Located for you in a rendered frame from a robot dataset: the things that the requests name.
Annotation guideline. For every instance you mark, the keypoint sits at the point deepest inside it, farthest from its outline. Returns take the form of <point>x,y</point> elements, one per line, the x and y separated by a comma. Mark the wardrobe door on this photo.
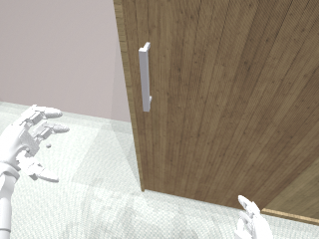
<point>301,196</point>
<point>235,95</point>

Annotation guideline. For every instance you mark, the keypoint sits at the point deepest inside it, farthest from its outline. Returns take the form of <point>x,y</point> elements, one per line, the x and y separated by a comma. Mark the left robot hand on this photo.
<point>16,138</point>

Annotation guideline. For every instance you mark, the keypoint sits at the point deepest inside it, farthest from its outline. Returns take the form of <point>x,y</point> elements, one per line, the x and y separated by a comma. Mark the robot left forearm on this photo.
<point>8,177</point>

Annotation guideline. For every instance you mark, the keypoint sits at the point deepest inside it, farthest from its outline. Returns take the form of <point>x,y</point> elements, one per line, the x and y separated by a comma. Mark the right robot hand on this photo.
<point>257,226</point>

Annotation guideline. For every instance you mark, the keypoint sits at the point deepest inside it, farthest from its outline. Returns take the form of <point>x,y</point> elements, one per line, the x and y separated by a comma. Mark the handle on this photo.
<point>145,76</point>

